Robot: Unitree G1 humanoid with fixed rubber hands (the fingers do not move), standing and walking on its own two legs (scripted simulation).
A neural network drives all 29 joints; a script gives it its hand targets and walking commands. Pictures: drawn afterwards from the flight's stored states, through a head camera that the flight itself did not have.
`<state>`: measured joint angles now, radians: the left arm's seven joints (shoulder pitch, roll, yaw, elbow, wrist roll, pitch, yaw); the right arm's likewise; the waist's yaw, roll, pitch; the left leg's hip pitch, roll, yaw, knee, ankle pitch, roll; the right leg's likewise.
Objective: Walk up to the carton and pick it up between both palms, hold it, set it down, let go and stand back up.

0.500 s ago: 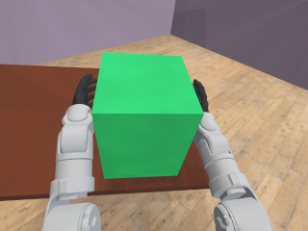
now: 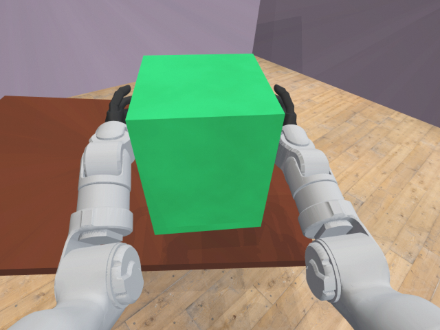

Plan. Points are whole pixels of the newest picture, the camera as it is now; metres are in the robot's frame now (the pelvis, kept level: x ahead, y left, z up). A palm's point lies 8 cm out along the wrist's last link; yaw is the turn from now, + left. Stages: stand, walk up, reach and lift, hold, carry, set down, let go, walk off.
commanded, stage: reach and lift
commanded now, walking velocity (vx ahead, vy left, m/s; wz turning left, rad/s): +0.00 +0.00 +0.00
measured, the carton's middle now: (204, 143) +0.40 +0.00 +0.19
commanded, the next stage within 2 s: hold in 0.58 s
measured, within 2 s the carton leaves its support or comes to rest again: neither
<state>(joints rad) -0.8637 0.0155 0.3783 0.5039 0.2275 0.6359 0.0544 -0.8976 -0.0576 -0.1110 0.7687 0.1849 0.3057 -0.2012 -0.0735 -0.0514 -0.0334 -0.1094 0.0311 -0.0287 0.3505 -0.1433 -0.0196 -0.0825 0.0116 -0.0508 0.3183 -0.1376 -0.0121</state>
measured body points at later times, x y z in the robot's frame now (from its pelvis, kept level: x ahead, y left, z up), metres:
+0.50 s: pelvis +0.03 +0.02 +0.00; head -0.03 +0.04 +0.44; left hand +0.42 +0.17 +0.21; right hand +0.41 -0.13 +0.23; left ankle +0.04 +0.14 -0.75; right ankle +0.03 -0.11 -0.75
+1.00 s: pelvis +0.02 +0.01 +0.00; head -0.05 +0.03 +0.44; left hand +0.40 +0.17 +0.24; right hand +0.40 -0.13 +0.26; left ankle +0.04 +0.14 -0.75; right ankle +0.03 -0.11 -0.75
